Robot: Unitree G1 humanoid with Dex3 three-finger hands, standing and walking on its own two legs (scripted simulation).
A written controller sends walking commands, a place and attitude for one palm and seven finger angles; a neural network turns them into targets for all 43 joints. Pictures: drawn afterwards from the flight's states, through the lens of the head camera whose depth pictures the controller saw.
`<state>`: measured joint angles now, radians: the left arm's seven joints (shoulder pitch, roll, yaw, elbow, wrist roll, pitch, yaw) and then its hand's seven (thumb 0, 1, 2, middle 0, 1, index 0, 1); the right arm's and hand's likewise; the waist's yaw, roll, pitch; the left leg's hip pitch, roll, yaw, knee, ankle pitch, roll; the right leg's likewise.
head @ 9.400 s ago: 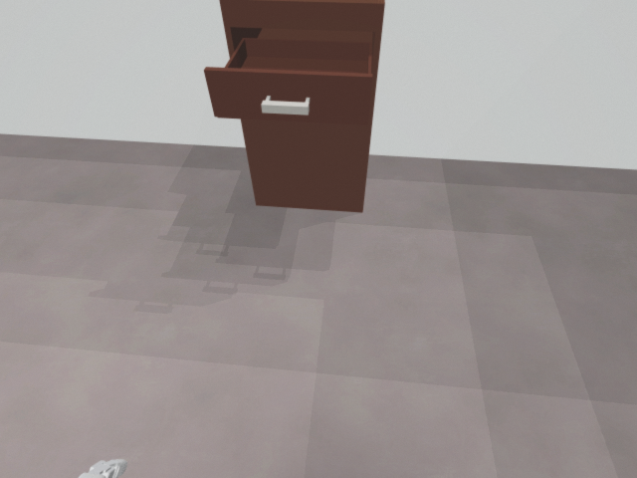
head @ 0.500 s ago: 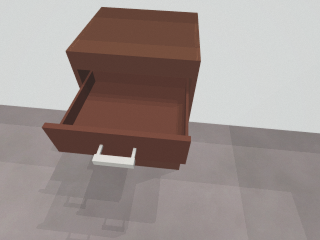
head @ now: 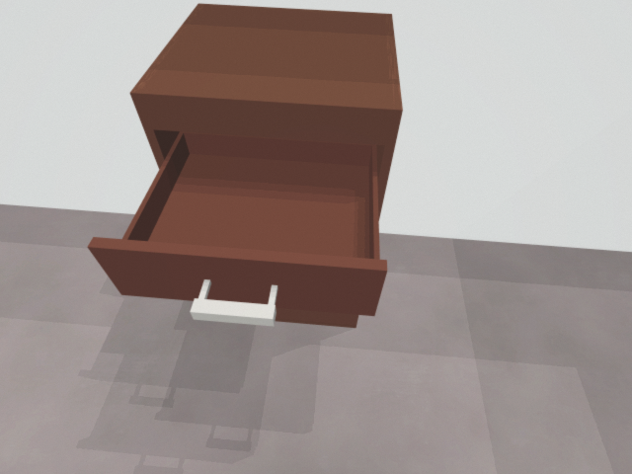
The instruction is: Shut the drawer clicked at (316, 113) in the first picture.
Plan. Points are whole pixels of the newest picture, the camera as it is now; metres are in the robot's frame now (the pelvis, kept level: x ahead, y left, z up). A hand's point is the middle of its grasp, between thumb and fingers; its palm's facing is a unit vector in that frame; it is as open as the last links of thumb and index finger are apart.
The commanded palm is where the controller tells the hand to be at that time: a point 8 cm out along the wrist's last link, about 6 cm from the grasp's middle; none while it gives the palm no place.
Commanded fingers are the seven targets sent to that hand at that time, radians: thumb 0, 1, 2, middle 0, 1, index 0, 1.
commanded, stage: look again from close up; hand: left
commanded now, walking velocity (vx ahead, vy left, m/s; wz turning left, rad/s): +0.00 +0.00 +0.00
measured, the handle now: (237, 300) +0.37 +0.15 -0.06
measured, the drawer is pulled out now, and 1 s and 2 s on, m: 0.30 0.30 0.30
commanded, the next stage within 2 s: shuffle to correct the standing spot in 0.44 s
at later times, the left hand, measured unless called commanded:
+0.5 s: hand out of the picture +0.01 +0.20 -0.17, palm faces +0.01 -0.98 -0.20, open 7.4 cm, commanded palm none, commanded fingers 0.00 0.90 0.90 -0.20 -0.30 -0.20 -0.30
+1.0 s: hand out of the picture -0.01 +0.15 -0.18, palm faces +0.02 -0.98 -0.19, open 7.4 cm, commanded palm none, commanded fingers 0.00 0.90 0.90 -0.20 -0.30 -0.20 -0.30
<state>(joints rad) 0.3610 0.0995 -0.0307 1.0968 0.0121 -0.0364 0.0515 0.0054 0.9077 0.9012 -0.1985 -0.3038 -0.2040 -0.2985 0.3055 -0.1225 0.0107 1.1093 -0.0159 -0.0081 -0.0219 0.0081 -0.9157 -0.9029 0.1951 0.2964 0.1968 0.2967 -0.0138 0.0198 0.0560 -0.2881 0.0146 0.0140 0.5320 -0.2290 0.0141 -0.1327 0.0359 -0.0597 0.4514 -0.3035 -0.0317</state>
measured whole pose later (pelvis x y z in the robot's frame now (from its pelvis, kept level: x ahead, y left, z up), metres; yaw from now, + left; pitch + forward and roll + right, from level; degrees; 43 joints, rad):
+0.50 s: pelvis +0.01 +0.03 +0.00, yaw +0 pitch -1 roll +0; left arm 0.32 0.17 -0.02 1.04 0.01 -0.01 0.04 0.01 0.91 0.90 -0.20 -0.30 -0.20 -0.30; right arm 0.28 -0.17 0.01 1.07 -0.01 -0.02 -0.02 0.01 -0.92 -0.90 0.19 0.30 0.20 0.30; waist 0.00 -0.01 0.04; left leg -0.24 -0.04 0.05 0.48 -0.22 0.06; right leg -0.12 -0.03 -0.03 0.47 -0.33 0.01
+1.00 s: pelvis +0.04 -0.02 -0.01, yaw +0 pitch +0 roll +0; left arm 0.39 0.14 0.00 1.08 0.02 0.00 0.03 0.00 0.91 0.90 -0.20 -0.30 -0.20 -0.30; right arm 0.29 -0.13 -0.01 1.11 -0.02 -0.01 -0.04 0.00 -0.91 -0.90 0.20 0.30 0.20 0.30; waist -0.01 0.00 0.04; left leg -0.27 0.02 0.02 0.58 -0.31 0.00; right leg -0.12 0.04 -0.06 0.51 -0.40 -0.06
